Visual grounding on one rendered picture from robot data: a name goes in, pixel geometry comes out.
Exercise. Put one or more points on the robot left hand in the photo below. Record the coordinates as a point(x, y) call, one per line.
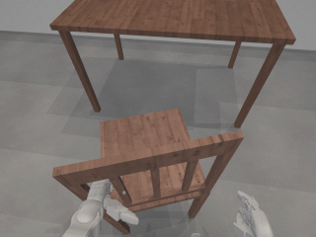
point(100, 190)

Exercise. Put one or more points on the left robot forearm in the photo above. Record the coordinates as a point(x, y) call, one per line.
point(87, 220)

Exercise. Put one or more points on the table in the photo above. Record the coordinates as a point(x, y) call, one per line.
point(258, 21)

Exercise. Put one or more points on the chair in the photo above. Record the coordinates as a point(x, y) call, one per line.
point(158, 162)

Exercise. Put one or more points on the robot right hand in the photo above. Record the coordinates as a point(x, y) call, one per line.
point(257, 223)

